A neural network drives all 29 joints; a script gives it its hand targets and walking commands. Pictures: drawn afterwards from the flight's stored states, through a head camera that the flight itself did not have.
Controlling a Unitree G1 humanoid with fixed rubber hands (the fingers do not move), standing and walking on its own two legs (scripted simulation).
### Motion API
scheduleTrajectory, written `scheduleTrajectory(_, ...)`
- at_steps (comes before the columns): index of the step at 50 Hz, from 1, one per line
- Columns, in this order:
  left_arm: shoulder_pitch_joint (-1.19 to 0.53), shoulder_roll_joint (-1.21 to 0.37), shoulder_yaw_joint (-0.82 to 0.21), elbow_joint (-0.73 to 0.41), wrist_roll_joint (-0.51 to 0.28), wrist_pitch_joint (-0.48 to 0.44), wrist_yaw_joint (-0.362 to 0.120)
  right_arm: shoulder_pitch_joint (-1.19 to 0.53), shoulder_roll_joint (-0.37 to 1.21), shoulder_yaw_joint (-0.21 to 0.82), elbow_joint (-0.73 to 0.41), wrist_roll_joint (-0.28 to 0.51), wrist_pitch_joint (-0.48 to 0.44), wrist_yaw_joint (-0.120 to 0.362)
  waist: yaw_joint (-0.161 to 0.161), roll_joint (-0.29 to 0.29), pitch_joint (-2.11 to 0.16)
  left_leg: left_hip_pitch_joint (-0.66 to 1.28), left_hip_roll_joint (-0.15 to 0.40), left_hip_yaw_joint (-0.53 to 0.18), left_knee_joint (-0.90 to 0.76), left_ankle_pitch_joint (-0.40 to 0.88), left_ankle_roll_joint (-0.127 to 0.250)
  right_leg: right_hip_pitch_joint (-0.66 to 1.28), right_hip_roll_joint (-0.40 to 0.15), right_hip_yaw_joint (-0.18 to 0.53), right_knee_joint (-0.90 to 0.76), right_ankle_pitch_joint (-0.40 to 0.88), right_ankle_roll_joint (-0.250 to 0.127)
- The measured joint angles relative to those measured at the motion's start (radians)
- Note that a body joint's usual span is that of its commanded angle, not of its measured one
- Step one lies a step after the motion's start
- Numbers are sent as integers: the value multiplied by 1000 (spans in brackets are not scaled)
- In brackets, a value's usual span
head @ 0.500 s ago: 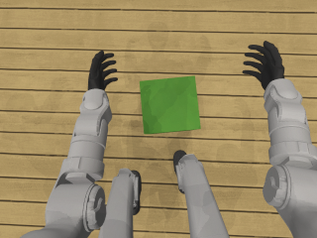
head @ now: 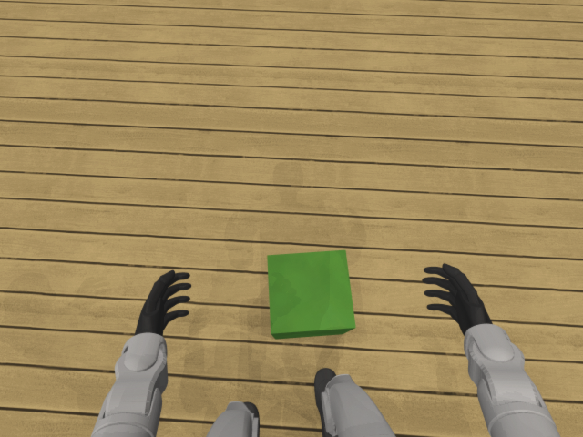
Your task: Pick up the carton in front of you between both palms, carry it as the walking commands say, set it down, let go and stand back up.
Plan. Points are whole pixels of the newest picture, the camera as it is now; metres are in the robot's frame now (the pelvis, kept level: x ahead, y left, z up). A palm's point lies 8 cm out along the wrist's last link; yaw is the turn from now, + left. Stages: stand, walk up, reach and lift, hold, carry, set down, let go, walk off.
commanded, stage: let go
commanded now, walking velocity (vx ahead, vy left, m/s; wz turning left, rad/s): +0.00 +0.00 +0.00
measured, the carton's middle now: (307, 297) +0.38 -0.06 -0.61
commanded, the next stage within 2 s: stand in 0.72 s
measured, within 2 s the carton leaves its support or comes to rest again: neither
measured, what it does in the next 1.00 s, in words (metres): stands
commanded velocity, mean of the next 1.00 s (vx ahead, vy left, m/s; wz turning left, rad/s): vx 0.00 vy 0.00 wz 0.00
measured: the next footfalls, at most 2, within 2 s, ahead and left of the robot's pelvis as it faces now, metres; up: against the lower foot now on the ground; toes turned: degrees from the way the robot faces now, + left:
none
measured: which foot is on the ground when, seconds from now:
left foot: down 0.00-1.00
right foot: down 0.00-1.00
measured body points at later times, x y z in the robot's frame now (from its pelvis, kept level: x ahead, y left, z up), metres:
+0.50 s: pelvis +0.03 +0.04 +0.04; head +0.05 +0.03 +0.49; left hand +0.21 +0.27 -0.03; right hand +0.20 -0.20 -0.04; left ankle -0.03 +0.15 -0.70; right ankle +0.05 -0.10 -0.70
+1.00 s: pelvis +0.04 +0.02 +0.03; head +0.05 +0.01 +0.48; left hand +0.19 +0.32 -0.06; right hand +0.19 -0.27 -0.06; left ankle -0.03 +0.15 -0.70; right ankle +0.05 -0.10 -0.70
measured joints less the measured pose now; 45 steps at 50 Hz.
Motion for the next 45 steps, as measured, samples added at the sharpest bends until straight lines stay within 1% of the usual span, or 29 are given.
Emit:
scheduleTrajectory(6, 172, 35, -25, -28, -16, -30, -34, 192, 29, 50, -55, 9, -21, -20, 11, -9, 33, 236, 5, -2, -130, 30, 16, 243, -2, 0, -137, 27, 12)
scheduleTrajectory(11, 293, 69, -41, -60, -27, -32, -59, 322, 40, 80, -98, 10, -16, -29, 21, -12, 70, 444, 6, -1, -239, 55, 30, 457, -7, 2, -252, 52, 24)
scheduleTrajectory(15, 350, 91, -54, -77, -35, -11, -75, 374, 35, 96, -111, 11, 9, -27, 33, -5, 93, 574, 4, 3, -291, 62, 42, 590, -11, 7, -309, 61, 33)
scheduleTrajectory(20, 370, 105, -66, -85, -45, 31, -91, 382, 26, 102, -118, 7, 58, -23, 40, 10, 119, 680, 0, 6, -309, 53, 55, 697, -16, 10, -330, 53, 43)
scheduleTrajectory(26, 358, 101, -73, -86, -50, 72, -99, 362, 27, 99, -120, -3, 102, -23, 42, 19, 142, 737, 1, 5, -309, 40, 57, 752, -14, 9, -328, 39, 44)
scheduleTrajectory(33, 352, 92, -72, -90, -40, 88, -100, 366, 30, 97, -127, -4, 115, -25, 43, 16, 142, 749, 10, 4, -314, 36, 50, 762, -6, 7, -329, 33, 38)
scheduleTrajectory(36, 361, 96, -76, -77, -45, 69, -81, 371, 24, 104, -149, -16, 152, -46, 40, 11, 129, 736, 11, 6, -303, 31, 47, 744, -4, 8, -309, 23, 35)
scheduleTrajectory(40, 337, 136, -83, 45, -20, 38, -36, 360, -21, 101, -58, -23, 94, -93, 40, 8, 83, 673, 5, 3, -250, 7, 44, 675, -8, 5, -241, -9, 34)
scheduleTrajectory(45, 329, 190, -67, 148, -13, 15, -20, 362, -74, 86, 28, -29, 45, -105, 41, 13, 58, 644, 2, 0, -217, -12, 42, 640, -10, 1, -196, -35, 30)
